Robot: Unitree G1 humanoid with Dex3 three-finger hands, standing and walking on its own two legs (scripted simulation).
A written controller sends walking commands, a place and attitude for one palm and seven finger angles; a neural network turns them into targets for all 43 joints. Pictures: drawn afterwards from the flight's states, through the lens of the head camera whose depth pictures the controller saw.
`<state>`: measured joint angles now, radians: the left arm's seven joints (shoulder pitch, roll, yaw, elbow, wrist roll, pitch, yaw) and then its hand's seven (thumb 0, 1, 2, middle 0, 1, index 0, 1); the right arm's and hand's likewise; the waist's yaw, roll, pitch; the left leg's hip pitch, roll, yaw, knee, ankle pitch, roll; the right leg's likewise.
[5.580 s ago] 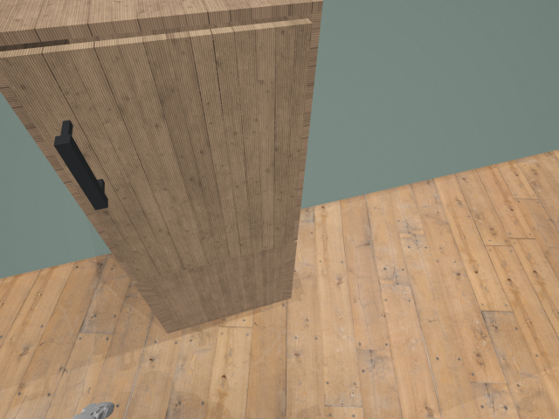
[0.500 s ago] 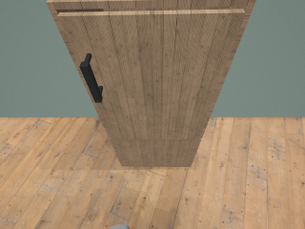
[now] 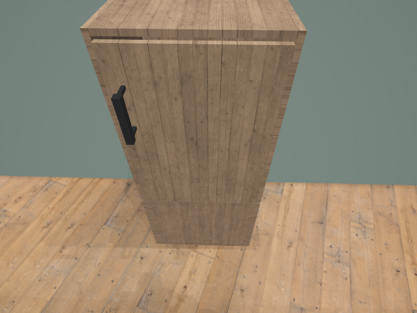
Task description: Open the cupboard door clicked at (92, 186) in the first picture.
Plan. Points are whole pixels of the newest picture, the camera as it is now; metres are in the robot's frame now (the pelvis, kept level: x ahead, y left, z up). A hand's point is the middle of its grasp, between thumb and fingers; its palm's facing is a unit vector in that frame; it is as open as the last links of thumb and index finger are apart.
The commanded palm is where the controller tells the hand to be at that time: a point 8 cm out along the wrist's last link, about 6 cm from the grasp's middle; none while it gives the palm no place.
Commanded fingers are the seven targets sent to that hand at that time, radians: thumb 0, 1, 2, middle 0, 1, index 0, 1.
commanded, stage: come to a stop and stand still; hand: left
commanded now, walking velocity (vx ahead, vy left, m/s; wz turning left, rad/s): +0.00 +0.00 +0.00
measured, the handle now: (126, 116) +0.54 +0.23 +0.09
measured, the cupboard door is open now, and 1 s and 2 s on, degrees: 0 0 0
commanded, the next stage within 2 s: look again from close up in 1.06 s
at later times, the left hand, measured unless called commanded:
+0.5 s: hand out of the picture +0.07 +0.18 -0.17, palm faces +0.00 -0.98 -0.20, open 7.3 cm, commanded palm none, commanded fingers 0.00 0.90 0.90 -0.20 -0.30 -0.20 -0.30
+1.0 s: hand out of the picture +0.11 +0.21 -0.16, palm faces +0.01 -0.97 -0.24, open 7.3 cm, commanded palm none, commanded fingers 0.00 0.90 0.90 -0.20 -0.30 -0.20 -0.30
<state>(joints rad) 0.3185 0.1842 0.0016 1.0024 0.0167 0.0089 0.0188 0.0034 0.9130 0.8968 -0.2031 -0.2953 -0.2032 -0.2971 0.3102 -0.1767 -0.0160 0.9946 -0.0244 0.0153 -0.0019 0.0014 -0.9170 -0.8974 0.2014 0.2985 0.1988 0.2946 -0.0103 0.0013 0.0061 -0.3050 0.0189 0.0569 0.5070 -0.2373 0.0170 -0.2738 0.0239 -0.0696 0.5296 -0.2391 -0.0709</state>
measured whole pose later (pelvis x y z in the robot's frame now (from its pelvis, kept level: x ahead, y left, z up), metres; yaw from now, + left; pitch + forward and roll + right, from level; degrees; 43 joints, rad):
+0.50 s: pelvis +0.04 +0.00 +0.01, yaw +0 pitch +0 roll +0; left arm 0.25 0.18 -0.01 1.08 0.01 -0.02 0.02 0.00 0.91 0.90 -0.20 -0.30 -0.20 -0.30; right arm 0.31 -0.14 0.02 1.12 -0.01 -0.02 -0.01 0.00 -0.91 -0.90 0.20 0.30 0.20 0.29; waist -0.01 -0.02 0.02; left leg -0.23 0.02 0.05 0.43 -0.20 -0.01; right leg -0.19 0.04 -0.06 0.44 -0.25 -0.06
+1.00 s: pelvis +0.08 +0.02 +0.01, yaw +0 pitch +0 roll +1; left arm 0.22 0.22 0.00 1.10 0.01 -0.02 0.02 0.00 0.91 0.90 -0.20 -0.29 -0.20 -0.30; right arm 0.18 -0.20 0.01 1.11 -0.01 -0.03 -0.02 0.00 -0.91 -0.90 0.20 0.30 0.20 0.29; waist 0.01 -0.01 0.02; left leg -0.16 0.00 0.06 0.40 -0.24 0.01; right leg -0.12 0.01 -0.05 0.42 -0.30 -0.04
